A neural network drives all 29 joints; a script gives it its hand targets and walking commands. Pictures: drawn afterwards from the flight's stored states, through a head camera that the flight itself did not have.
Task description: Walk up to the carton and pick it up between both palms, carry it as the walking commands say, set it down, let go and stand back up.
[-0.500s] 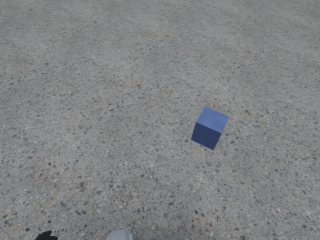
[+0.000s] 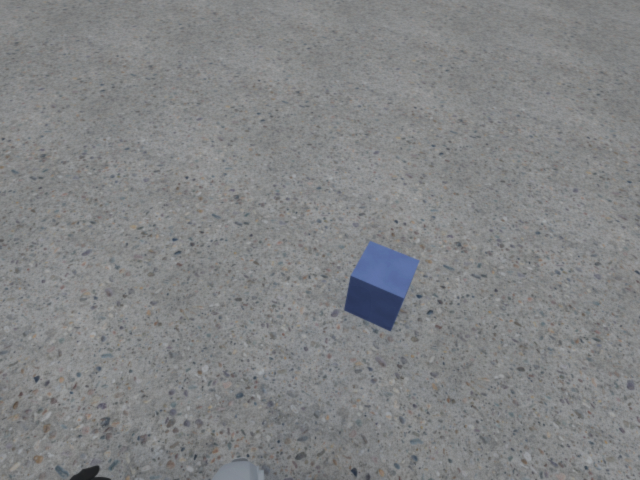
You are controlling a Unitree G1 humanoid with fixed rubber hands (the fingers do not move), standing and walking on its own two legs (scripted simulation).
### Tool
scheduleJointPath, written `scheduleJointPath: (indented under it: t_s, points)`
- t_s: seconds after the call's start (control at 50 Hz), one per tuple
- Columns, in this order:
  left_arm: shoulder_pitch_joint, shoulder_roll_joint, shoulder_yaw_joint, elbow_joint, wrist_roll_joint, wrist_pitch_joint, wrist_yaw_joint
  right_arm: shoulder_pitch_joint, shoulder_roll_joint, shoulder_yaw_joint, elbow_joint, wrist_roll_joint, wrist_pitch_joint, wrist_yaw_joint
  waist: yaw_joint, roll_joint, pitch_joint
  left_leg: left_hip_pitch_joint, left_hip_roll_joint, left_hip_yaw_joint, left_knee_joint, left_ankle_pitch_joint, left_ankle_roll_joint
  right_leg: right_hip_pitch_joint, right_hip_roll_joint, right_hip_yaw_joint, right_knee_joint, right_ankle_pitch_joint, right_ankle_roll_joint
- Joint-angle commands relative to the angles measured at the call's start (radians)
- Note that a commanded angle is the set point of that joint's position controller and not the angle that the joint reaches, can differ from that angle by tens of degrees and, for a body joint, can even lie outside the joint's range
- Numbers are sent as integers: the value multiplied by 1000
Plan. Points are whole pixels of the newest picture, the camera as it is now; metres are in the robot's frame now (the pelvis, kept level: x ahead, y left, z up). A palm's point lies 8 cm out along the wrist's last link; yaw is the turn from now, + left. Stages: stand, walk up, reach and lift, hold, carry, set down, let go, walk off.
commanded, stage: walk up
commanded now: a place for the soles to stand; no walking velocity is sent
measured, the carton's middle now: (380, 286) +0.83 -0.21 -0.63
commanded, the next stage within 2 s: none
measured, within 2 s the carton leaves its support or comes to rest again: neither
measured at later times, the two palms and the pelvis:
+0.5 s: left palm (152, 464) +0.17 +0.22 -0.10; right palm out of the picture +0.13 -0.46 -0.07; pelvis +0.09 -0.10 +0.00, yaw +0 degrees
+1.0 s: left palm (243, 405) +0.25 +0.12 -0.11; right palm out of the picture +0.20 -0.57 -0.08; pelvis +0.16 -0.20 -0.01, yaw +0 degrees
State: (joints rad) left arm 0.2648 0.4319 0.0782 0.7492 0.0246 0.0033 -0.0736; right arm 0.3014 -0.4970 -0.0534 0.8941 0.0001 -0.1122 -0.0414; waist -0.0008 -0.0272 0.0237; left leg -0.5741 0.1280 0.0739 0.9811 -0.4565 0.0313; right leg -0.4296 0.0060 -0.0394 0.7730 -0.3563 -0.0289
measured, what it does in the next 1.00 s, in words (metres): steps to the right: left foot, then right foot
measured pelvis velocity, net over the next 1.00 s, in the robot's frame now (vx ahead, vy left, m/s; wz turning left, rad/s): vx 0.16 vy -0.20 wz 0.00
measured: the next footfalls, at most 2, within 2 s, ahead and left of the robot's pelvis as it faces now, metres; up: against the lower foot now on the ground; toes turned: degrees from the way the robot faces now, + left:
left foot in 0.06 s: +0.14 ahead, +0.14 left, +0.00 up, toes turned +6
right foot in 0.28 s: +0.15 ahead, -0.20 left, +0.00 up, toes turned -4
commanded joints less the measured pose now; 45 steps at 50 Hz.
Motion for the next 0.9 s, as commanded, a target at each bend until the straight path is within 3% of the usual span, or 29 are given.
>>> scheduleJointPath:
  t_s: [0.0,0.02,0.04,0.06,0.08,0.14,0.2,0.24,0.26,0.28,0.3,0.32,0.36,0.44,0.48,0.5,0.52,0.54,0.56,0.62,0.64,0.7,0.72,0.74,0.76,0.78,0.8,0.82,0.88]
  points:
    - [-72,221,69,-98,21,-11,9,200,-145,-42,21,2,-39,-19,-27,-149,-94,224,-86,61,-317,122,4,36,-181,232,-187,251,-235]
    - [-102,194,64,-116,17,-4,13,294,-161,-47,53,-7,-46,-29,-77,-81,-104,379,-103,55,-436,223,10,-37,-129,149,-47,307,-189]
    - [-98,148,53,-134,16,-10,13,355,-246,-84,57,-34,-46,-40,-115,90,-150,561,-4,-112,-442,165,60,-205,-73,90,174,244,-113]
    - [-131,102,41,-172,12,-10,4,352,-367,-107,21,-49,-46,-48,-114,291,-97,613,331,-669,-619,-60,219,-508,11,22,354,-137,-18]
    - [-169,198,57,-155,18,4,9,256,-395,-117,-1,-6,-41,-49,-94,161,-48,534,426,-748,-662,-132,319,-534,-70,161,469,-192,11]
    - [-114,233,83,-105,28,11,-12,62,-338,-95,-59,-17,-27,-55,14,70,18,248,276,-462,-607,-220,220,-328,-121,176,403,-105,11]
    - [-40,224,95,-81,25,15,-41,14,-369,-105,-82,-43,-24,-36,31,284,-12,83,216,-266,-580,-262,186,-97,-113,68,238,-136,8]
    - [72,208,110,-40,16,1,-31,-6,-330,-93,-81,-46,-11,-32,101,106,-55,24,173,-134,-388,-62,140,140,-70,17,-47,-80,-6]
    - [155,235,131,16,34,-11,-17,65,-239,-73,-63,-49,3,-25,113,-105,-74,-79,58,0,-108,-53,96,276,12,-27,-99,-157,13]
    - [221,277,138,12,47,-13,-1,60,-114,-32,-73,-57,11,-22,155,-328,16,-328,-40,70,218,-180,41,297,-162,370,-313,-412,-20]
    - [125,346,131,-31,37,-17,14,-66,-162,-33,-108,-18,18,-34,150,-291,46,-417,-102,-60,311,-133,35,174,-311,739,-581,-599,-121]
    - [37,343,126,-59,35,-16,19,-48,-224,-51,-82,-7,13,-38,112,-167,81,-386,-51,-140,307,-63,42,166,-303,698,-568,-589,-160]
    - [-3,285,111,-68,32,-18,25,33,-238,-56,-37,-4,-4,-24,59,-106,22,-274,15,-80,180,6,13,196,-259,509,-412,-263,-198]
    - [-19,222,82,-97,33,-12,19,161,-194,-50,25,0,-18,-27,35,-176,-25,-13,-70,26,-102,-21,-6,127,-239,318,-288,201,-234]
    - [-104,213,73,-126,27,2,11,272,-146,-49,41,-5,-32,-36,-63,-80,-48,309,-106,68,-352,194,15,-51,-176,158,-135,213,-204]
    - [-92,170,62,-124,25,4,10,368,-207,-69,62,-21,-39,-50,-114,-5,-96,494,-70,-21,-413,182,33,-156,-109,84,83,202,-144]
    - [-102,109,50,-165,21,1,6,401,-347,-105,48,-45,-40,-66,-126,254,-105,606,186,-492,-520,-19,143,-437,-13,20,338,27,-44]
    - [-137,166,63,-176,21,13,13,314,-419,-122,-5,-23,-35,-70,-97,239,-101,527,380,-805,-642,-140,280,-509,-48,121,426,-209,8]
    - [-165,218,75,-144,34,26,13,213,-382,-114,-8,-4,-32,-72,-53,56,-6,419,371,-753,-628,-180,307,-482,-108,186,489,-166,18]
    - [-90,231,95,-92,29,18,-10,73,-343,-89,-48,-28,-22,-72,25,93,41,172,245,-451,-565,-152,215,-307,-125,165,402,-103,11]
    - [-92,223,100,-97,32,20,-18,74,-345,-87,-50,-45,-22,-64,7,155,10,136,226,-401,-547,-137,219,-241,-113,122,354,-118,12]
    - [-31,218,113,-77,22,27,-34,23,-365,-99,-70,-55,-19,-49,49,237,11,30,206,-297,-526,-165,187,-44,-106,53,160,-174,2]
    - [20,217,118,-67,29,13,-29,23,-335,-93,-63,-55,-9,-45,75,173,-15,-14,157,-202,-396,-101,162,92,-68,10,-28,-143,-8]
    - [125,231,135,1,42,2,-16,85,-245,-67,-49,-61,4,-41,99,-18,-84,-99,62,-85,-156,-103,121,261,25,-48,-59,-199,11]
    - [219,286,149,16,56,-1,-2,98,-136,-38,-49,-55,14,-43,151,-317,-35,-301,-43,19,201,-124,55,334,-129,273,-271,-389,-14]
    - [148,363,140,-14,43,-9,18,-42,-143,-22,-100,-18,16,-54,163,-319,70,-455,-131,-72,330,-150,30,181,-316,704,-532,-544,-106]
    - [56,352,132,-52,37,-4,22,-54,-207,-33,-84,-4,14,-62,131,-175,79,-383,-83,-157,330,-67,41,114,-301,677,-550,-535,-146]
    - [33,308,118,-52,30,-6,27,12,-239,-49,-46,2,8,-50,89,-100,59,-351,-46,-126,297,-11,39,180,-275,600,-458,-379,-155]
    - [11,252,96,-85,34,-6,29,114,-209,-50,1,-2,-14,-37,52,-160,-15,-115,-39,-26,26,-77,3,114,-267,397,-315,-38,-239]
